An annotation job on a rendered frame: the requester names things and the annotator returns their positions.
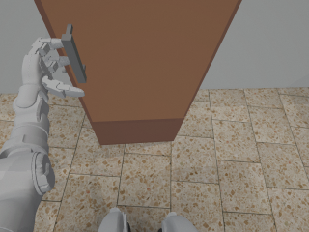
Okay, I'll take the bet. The cupboard door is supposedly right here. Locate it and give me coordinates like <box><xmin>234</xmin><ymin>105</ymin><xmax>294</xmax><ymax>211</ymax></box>
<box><xmin>41</xmin><ymin>0</ymin><xmax>238</xmax><ymax>122</ymax></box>

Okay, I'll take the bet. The robot right shin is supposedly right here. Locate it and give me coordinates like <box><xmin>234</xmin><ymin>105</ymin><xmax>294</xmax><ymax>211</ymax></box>
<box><xmin>166</xmin><ymin>212</ymin><xmax>177</xmax><ymax>218</ymax></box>

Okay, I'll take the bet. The robot left shin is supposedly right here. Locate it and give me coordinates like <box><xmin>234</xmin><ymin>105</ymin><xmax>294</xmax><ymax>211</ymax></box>
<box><xmin>109</xmin><ymin>207</ymin><xmax>121</xmax><ymax>213</ymax></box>

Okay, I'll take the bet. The robot shin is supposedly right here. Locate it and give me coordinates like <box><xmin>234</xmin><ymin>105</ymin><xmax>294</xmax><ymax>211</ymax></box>
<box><xmin>166</xmin><ymin>212</ymin><xmax>177</xmax><ymax>218</ymax></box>
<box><xmin>109</xmin><ymin>207</ymin><xmax>121</xmax><ymax>213</ymax></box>

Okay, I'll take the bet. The left robot upper arm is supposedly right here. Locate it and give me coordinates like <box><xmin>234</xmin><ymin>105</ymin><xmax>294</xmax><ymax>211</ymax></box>
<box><xmin>0</xmin><ymin>152</ymin><xmax>55</xmax><ymax>232</ymax></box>

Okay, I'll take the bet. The robot left forearm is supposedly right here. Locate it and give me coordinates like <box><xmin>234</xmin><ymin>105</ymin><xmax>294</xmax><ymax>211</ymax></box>
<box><xmin>0</xmin><ymin>84</ymin><xmax>50</xmax><ymax>159</ymax></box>

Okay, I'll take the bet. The handle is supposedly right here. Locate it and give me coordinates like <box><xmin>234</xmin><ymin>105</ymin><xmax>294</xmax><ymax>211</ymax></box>
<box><xmin>61</xmin><ymin>23</ymin><xmax>87</xmax><ymax>83</ymax></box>

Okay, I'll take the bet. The left robot hand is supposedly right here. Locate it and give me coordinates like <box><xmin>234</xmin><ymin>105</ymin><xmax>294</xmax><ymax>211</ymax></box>
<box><xmin>21</xmin><ymin>37</ymin><xmax>85</xmax><ymax>99</ymax></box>

